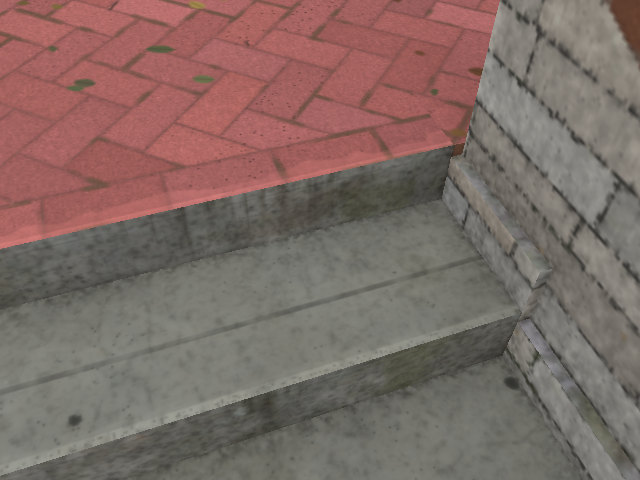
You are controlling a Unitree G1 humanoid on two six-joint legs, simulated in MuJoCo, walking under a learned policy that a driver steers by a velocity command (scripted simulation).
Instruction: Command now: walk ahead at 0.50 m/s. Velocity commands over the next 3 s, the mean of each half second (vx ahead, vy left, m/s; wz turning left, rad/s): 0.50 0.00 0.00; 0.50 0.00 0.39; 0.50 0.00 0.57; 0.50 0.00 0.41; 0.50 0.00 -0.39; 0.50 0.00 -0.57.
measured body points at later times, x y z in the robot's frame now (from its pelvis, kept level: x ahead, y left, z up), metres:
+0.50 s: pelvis +0.30 +0.07 +0.13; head +0.30 +0.07 +0.58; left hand +0.46 +0.28 +0.04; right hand +0.31 -0.17 -0.02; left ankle +0.32 +0.12 -0.57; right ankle +0.32 -0.08 -0.38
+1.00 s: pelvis +0.61 +0.02 +0.25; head +0.63 +0.03 +0.70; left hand +0.74 +0.27 +0.13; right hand +0.67 -0.20 +0.10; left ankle +0.47 +0.12 -0.29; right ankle +0.71 -0.06 -0.42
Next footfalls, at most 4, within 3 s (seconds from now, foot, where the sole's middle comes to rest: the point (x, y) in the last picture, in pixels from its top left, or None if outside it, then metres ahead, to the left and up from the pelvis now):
0.24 left None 0.36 0.13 -0.61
0.84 right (365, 296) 0.75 -0.06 -0.46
1.44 left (182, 168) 0.94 0.30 -0.31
1.94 right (217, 64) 1.32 0.28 -0.31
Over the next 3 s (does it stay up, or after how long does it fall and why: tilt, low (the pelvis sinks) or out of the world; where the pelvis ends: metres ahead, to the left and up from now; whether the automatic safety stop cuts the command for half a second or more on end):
stays up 1.60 0.46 0.45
